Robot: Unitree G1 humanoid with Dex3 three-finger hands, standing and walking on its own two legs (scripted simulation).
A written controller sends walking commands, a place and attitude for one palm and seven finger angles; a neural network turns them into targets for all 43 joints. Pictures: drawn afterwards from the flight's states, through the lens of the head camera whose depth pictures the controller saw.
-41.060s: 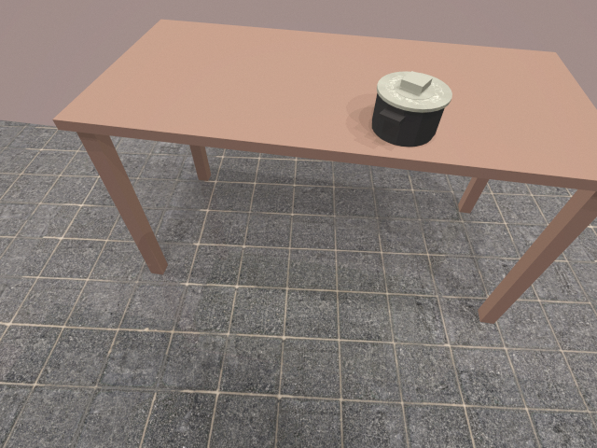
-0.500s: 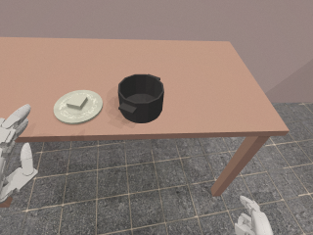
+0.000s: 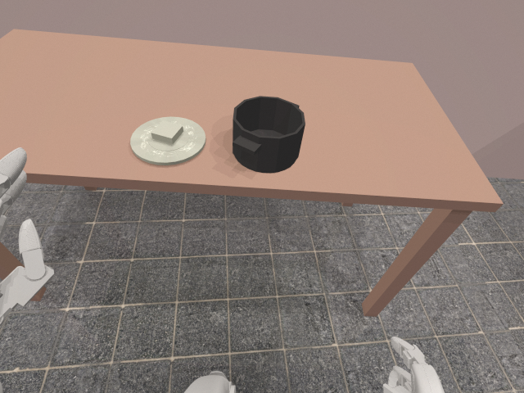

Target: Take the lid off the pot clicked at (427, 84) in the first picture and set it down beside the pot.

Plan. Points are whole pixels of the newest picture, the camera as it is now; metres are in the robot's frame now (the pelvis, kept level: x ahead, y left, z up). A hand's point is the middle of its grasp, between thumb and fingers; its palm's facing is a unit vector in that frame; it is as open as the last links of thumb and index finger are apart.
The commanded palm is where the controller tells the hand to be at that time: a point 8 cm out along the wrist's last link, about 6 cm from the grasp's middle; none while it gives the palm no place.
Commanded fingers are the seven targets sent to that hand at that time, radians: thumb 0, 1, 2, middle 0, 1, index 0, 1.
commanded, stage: step back with the hand held close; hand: left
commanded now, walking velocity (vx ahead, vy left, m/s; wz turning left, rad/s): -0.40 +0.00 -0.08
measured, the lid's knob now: (167, 132) +0.63 +0.25 +0.02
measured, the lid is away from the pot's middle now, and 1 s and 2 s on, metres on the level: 0.23 0.23 0.23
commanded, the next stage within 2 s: stop stepping back and stand still in 0.32 s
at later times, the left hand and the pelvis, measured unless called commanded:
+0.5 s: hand out of the picture +0.07 +0.27 +0.20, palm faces +0.31 -0.91 -0.29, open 7.4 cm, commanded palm +0.02 +0.31 +0.20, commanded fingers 0.00 0.90 0.90 -0.20 -0.30 -0.20 -0.30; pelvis -0.14 +0.05 +0.02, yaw -6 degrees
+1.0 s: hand out of the picture -0.06 +0.35 +0.21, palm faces +0.35 -0.90 -0.25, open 7.4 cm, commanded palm -0.11 +0.37 +0.20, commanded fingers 0.00 0.90 0.90 -0.20 -0.30 -0.20 -0.30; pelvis -0.29 +0.12 +0.02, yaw -10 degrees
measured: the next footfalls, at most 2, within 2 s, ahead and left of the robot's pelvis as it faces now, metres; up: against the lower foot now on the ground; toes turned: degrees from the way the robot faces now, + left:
right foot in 0.38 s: -0.17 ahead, -0.11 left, +0.00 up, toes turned -3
left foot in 0.54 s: -0.04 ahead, +0.14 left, +0.00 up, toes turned -4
